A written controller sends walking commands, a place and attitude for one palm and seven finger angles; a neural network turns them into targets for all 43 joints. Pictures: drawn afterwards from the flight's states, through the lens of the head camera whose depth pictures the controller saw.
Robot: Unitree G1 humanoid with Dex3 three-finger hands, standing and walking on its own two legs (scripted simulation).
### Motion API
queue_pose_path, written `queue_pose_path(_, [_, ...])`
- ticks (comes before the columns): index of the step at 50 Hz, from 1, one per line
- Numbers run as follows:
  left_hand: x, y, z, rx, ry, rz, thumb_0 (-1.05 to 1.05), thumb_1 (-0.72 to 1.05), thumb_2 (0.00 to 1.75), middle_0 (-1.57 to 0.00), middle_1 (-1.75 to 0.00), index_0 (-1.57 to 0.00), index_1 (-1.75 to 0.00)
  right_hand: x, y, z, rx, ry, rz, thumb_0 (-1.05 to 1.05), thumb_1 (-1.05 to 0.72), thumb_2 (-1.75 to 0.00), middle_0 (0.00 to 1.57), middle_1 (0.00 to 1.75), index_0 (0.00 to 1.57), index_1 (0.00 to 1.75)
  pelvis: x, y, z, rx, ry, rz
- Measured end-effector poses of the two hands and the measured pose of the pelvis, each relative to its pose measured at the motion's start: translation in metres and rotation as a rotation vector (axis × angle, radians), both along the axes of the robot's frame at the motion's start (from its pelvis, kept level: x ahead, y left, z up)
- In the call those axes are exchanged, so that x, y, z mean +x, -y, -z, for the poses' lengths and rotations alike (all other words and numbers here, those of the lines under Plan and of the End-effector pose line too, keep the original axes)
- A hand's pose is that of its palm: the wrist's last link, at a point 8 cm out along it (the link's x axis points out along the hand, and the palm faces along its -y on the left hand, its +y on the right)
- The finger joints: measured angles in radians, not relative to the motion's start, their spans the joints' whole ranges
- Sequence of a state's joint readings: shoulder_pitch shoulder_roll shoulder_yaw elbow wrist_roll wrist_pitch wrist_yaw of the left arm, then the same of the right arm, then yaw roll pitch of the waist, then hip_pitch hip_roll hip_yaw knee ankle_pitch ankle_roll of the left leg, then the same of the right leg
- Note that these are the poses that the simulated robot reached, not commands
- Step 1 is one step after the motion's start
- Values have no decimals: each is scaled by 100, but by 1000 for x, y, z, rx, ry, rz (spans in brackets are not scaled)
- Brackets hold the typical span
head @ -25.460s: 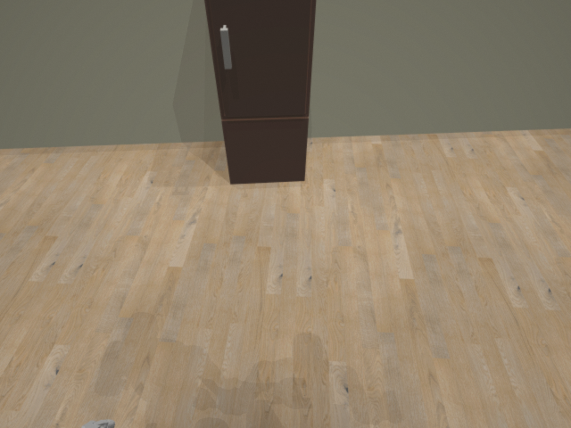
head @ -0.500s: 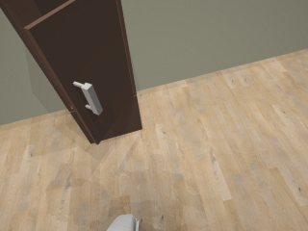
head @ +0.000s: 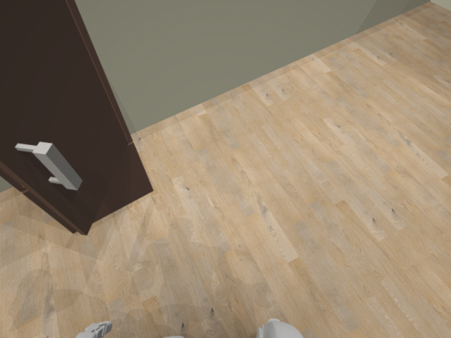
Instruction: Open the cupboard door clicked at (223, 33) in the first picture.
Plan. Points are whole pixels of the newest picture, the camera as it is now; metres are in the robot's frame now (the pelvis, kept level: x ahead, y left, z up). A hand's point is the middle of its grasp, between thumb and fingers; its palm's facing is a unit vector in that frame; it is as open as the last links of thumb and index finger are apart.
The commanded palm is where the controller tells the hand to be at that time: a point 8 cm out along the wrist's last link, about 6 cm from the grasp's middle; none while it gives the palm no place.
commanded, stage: walk to a spot facing it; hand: left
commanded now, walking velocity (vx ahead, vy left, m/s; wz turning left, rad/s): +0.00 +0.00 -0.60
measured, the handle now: (50, 166) +0.41 +0.41 -0.03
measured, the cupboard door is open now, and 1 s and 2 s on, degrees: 47 47 47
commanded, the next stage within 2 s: turn to face it in 1.82 s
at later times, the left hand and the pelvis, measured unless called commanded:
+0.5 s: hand (161, 319) +0.16 +0.15 -0.17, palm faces -0.22 -0.96 -0.18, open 7.4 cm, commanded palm none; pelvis +0.04 -0.02 +0.00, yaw -16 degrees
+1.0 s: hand (263, 225) +0.37 -0.06 -0.17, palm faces -0.57 -0.79 -0.22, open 7.3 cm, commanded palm none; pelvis +0.16 -0.15 -0.01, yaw -34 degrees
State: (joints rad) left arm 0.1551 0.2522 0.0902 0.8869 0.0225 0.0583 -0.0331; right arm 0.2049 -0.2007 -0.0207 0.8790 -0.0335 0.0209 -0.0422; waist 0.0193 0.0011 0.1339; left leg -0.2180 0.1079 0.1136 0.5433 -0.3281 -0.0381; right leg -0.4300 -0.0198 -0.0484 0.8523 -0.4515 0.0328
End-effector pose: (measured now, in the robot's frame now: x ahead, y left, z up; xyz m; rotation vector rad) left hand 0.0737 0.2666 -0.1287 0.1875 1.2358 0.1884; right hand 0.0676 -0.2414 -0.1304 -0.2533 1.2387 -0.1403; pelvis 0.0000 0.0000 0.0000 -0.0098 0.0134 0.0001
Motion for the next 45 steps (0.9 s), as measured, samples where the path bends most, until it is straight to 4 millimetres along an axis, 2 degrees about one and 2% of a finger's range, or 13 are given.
queue_pose_path(4, [44, 18, -3, 44, 64, 105, 0, 91, 90, -20, -29, -20, -30, -42, 30, 21, 14, -68, 107, 0, -90, -90, 20, 30, 20, 30, 4, 17, 13, 14, 8, 53])
queue_pose_path(7, [62, 34, -9, 66, 96, 151, 0, 91, 90, -20, -29, -20, -30, -62, 48, 25, 5, -122, 172, 0, -90, -90, 20, 30, 20, 30, 3, 24, 12, 18, 20, 79])
queue_pose_path(10, [69, 49, -13, 66, 90, 179, 0, 91, 90, -20, -29, -20, -30, -69, 59, 17, -1, -124, 216, 0, -90, -90, 20, 30, 20, 30, 4, 29, 5, 30, 20, 115])
queue_pose_path(13, [74, 62, -14, 46, 75, 214, 0, 90, 90, -20, -29, -20, -30, -66, 63, 8, -2, -87, 249, 0, -90, -90, 20, 30, 20, 30, 7, 32, -1, 37, 15, 149])
queue_pose_path(19, [78, 78, -7, -17, 53, 252, 0, 90, 90, -20, -30, -21, -30, -50, 54, -4, 2, -5, 286, 0, -90, -90, 20, 30, 20, 30, 18, 30, -5, 30, 6, 212])
queue_pose_path(24, [85, 73, 8, -64, 16, 265, 0, 90, 90, -20, -30, -21, -30, -33, 39, -8, -12, 72, 305, 0, -90, -90, 20, 30, 20, 30, 38, 20, 2, 5, -17, 267])
queue_pose_path(28, [108, 73, 11, -77, -27, 323, 0, 90, 90, -20, -30, -20, -30, -44, 25, -12, -14, 57, 356, 0, -90, -90, 20, 30, 20, 30, 55, 21, -1, 1, -16, 322])
queue_pose_path(32, [147, 88, 5, -81, -20, 388, 1, 91, 90, -20, -29, -20, -30, -69, 12, -15, 10, -33, 433, 0, -90, -90, 20, 30, 20, 30, 76, 30, -7, 3, -18, 385])
queue_pose_path(36, [198, 124, 4, -82, -4, 481, 1, 91, 90, -20, -29, -20, -30, -98, 1, -11, 50, -137, 534, 0, -90, -90, 20, 30, 20, 30, 96, 47, -6, 1, -15, 449])
queue_pose_path(40, [256, 182, 7, -84, 32, 599, 1, 91, 90, -20, -29, -20, -30, -125, -5, -3, 100, -247, 647, 0, -90, -90, 20, 30, 20, 30, 117, 73, 3, 7, -10, 510])
queue_pose_path(43, [299, 231, 12, -88, 104, 669, 0, 91, 90, -20, -29, -20, -30, -138, 0, 10, 145, -328, 709, 0, -90, -90, 20, 30, 20, 30, 134, 102, 17, 12, -1, 540])
queue_pose_path(45, [317, 256, 14, -89, 165, 683, 0, 91, 90, -20, -29, -20, -30, -137, 13, 19, 168, -361, 739, 0, -90, -90, 20, 30, 20, 30, 141, 119, 25, 15, 11, 559])
